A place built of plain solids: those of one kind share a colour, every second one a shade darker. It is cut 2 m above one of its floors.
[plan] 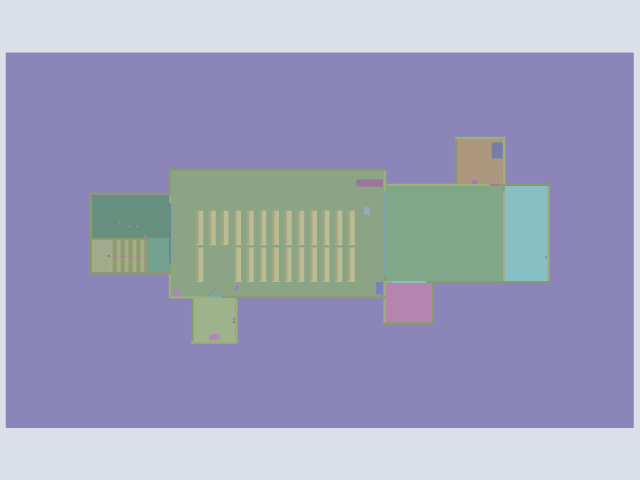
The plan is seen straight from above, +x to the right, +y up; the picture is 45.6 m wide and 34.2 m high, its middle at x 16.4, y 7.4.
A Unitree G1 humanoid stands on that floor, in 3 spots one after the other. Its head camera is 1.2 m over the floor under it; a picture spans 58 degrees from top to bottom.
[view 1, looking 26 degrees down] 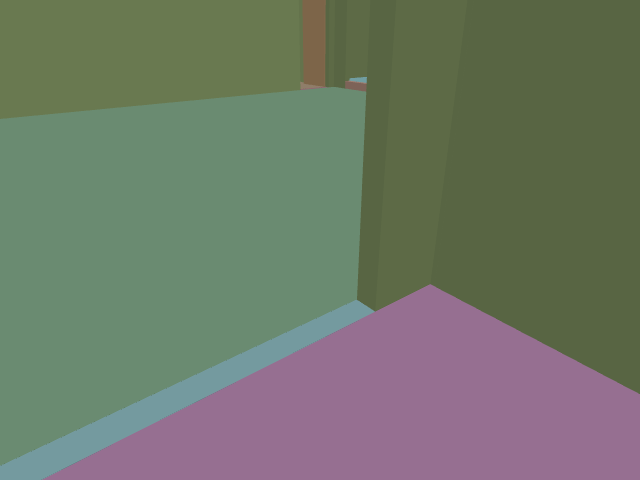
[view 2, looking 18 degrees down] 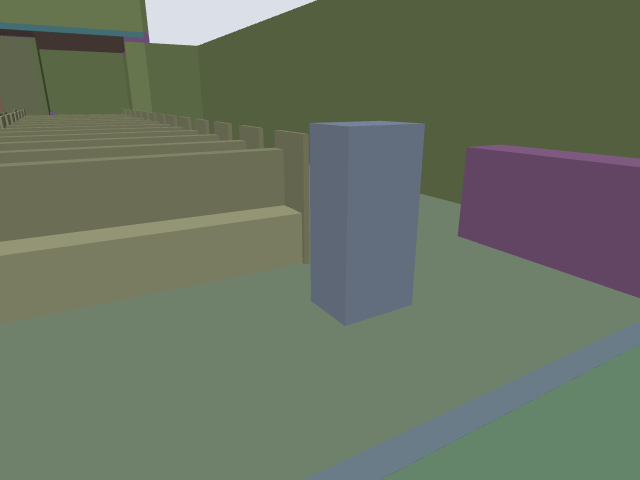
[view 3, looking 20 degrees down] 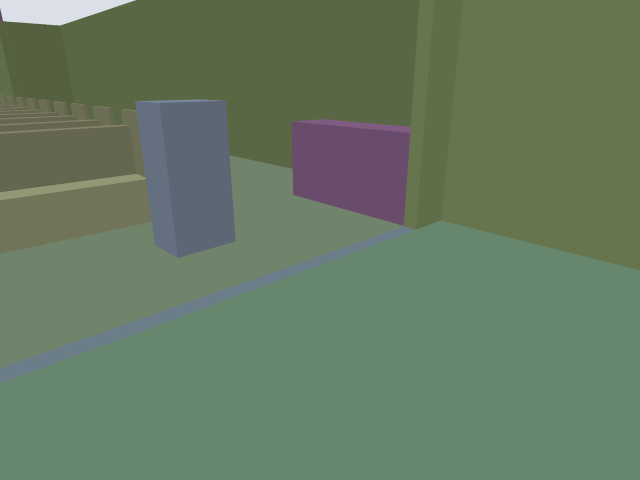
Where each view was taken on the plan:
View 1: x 22.73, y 3.17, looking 52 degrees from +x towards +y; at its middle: floor_chancel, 2.74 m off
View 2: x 21.96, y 7.87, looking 150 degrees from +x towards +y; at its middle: lectern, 2.77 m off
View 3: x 23.12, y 7.83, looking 137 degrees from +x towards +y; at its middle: floor_nave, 3.91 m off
